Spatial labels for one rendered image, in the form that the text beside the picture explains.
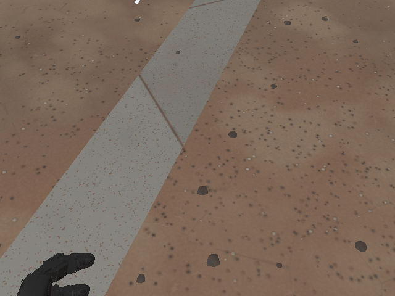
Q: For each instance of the robot left hand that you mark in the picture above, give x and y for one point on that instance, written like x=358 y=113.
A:
x=39 y=283

